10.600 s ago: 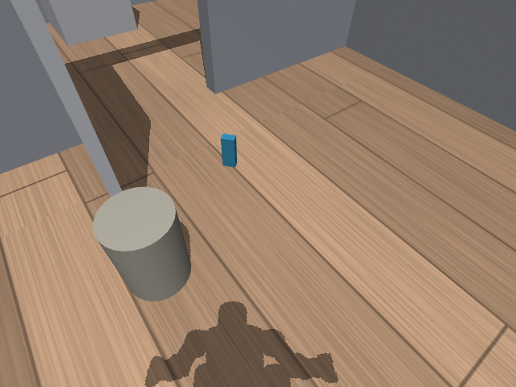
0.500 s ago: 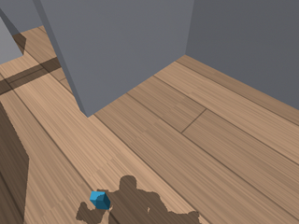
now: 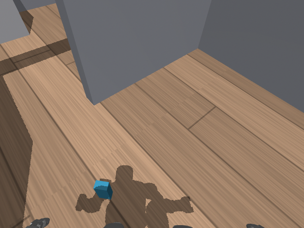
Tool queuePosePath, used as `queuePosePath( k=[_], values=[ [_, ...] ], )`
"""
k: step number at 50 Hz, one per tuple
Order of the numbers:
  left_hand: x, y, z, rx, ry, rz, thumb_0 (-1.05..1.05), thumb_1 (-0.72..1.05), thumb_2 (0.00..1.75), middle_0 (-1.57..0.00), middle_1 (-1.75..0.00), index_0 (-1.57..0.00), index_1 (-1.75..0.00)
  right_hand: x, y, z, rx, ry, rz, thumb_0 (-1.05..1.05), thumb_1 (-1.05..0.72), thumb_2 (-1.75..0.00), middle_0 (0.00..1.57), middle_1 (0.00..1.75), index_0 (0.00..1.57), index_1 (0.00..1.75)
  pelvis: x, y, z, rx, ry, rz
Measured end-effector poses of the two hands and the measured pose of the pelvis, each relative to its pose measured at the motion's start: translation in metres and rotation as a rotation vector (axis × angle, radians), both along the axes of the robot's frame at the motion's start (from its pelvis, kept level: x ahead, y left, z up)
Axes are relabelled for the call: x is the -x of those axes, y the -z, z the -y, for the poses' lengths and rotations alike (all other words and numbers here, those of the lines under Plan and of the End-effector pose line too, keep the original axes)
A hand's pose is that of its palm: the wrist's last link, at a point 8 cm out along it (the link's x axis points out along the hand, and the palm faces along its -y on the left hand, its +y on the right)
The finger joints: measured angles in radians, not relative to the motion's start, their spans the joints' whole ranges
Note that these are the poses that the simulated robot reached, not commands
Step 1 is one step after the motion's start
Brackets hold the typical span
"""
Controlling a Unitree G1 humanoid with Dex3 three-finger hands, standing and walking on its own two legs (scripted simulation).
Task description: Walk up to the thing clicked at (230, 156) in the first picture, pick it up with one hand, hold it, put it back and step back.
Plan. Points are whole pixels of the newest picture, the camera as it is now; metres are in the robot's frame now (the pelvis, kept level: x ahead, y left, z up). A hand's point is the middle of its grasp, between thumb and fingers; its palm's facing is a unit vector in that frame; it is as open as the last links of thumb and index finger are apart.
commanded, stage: walk up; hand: left
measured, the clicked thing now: (103, 190) +0.38 +0.24 -0.66
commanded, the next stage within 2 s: stand in 0.22 s
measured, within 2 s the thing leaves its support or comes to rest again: neither
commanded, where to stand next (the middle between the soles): +0.04 +0.02 m, yaw +2 degrees
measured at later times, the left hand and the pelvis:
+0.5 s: hand out of the picture +0.08 +0.25 -0.14, palm faces +0.00 -0.94 -0.33, open 7.4 cm; pelvis +0.02 +0.00 +0.02, yaw +1 degrees
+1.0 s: hand out of the picture +0.15 +0.25 -0.13, palm faces +0.00 -0.94 -0.34, open 7.4 cm; pelvis +0.05 -0.01 +0.02, yaw +0 degrees
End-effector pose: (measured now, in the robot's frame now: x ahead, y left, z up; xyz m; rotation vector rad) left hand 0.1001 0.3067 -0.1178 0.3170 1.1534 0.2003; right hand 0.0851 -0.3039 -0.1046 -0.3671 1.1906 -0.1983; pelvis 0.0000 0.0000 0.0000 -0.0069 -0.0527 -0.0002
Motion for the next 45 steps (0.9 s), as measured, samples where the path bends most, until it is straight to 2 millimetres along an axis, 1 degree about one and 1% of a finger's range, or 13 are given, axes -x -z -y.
queuePosePath(
  k=[6,10,13,16,20,26,33,37,41,45],
  values=[
    [0.034,-0.003,0.002,0.004,-0.043,-0.057,0.0,0.9,0.89,-0.21,-0.3,-0.21,-0.3,-0.02,-0.004,-0.002,-0.018,-0.033,0.037,0.01,-0.91,-0.9,0.21,0.3,0.2,0.3,0.002,-0.005,0.001,0.004,-0.011,-0.001],
    [0.052,-0.007,0.001,-0.004,-0.07,-0.095,0.0,0.9,0.89,-0.21,-0.3,-0.21,-0.3,-0.029,-0.004,-0.004,-0.036,-0.048,0.044,0.01,-0.91,-0.9,0.21,0.3,0.2,0.3,0.002,-0.008,0.003,0.003,-0.019,-0.006],
    [0.06,-0.01,0.001,-0.006,-0.074,-0.121,0.01,0.9,0.89,-0.21,-0.3,-0.21,-0.3,-0.03,-0.005,-0.007,-0.046,-0.052,0.037,0.01,-0.91,-0.9,0.2,0.3,0.2,0.3,0.0,-0.012,0.003,0.002,-0.017,-0.007],
    [0.061,-0.013,0.002,-0.001,-0.072,-0.141,0.01,0.9,0.89,-0.21,-0.3,-0.21,-0.3,-0.029,-0.005,-0.009,-0.057,-0.049,0.027,0.01,-0.91,-0.9,0.2,0.3,0.2,0.3,-0.006,-0.015,0.003,0.001,-0.014,-0.012],
    [0.051,-0.015,0.006,0.006,-0.068,-0.133,0.01,0.9,0.89,-0.21,-0.3,-0.21,-0.3,-0.025,-0.005,-0.01,-0.06,-0.036,0.002,0.01,-0.91,-0.9,0.21,0.3,0.2,0.3,-0.015,-0.018,0.004,0.0,-0.012,-0.013],
    [0.024,-0.017,0.012,0.015,-0.046,-0.103,0.01,0.9,0.89,-0.21,-0.3,-0.21,-0.3,-0.023,-0.005,-0.007,-0.056,-0.01,-0.026,0.01,-0.91,-0.9,0.21,0.3,0.2,0.3,-0.026,-0.021,0.005,-0.004,-0.01,-0.019],
    [-0.011,-0.02,0.016,0.015,-0.02,-0.06,0.0,0.9,0.89,-0.21,-0.3,-0.21,-0.3,-0.029,-0.008,-0.001,-0.042,0.014,-0.03,0.01,-0.91,-0.9,0.21,0.3,0.2,0.3,-0.036,-0.022,0.005,-0.004,-0.005,-0.021],
    [-0.027,-0.023,0.016,0.013,-0.013,-0.034,0.0,0.9,0.89,-0.21,-0.3,-0.21,-0.3,-0.035,-0.009,0.001,-0.035,0.018,-0.023,0.01,-0.91,-0.9,0.2,0.3,0.2,0.3,-0.041,-0.023,0.006,-0.005,-0.004,-0.021],
    [-0.037,-0.025,0.017,0.009,-0.008,-0.019,0.0,0.9,0.89,-0.21,-0.3,-0.21,-0.3,-0.041,-0.01,0.002,-0.033,0.019,-0.013,0.01,-0.91,-0.9,0.2,0.3,0.2,0.3,-0.044,-0.023,0.006,-0.005,-0.003,-0.021],
    [-0.041,-0.027,0.017,0.006,-0.009,-0.016,0.0,0.9,0.89,-0.21,-0.3,-0.21,-0.3,-0.045,-0.011,0.002,-0.035,0.016,-0.006,0.01,-0.91,-0.9,0.2,0.3,0.2,0.3,-0.046,-0.024,0.007,-0.006,-0.002,-0.02]
  ],
)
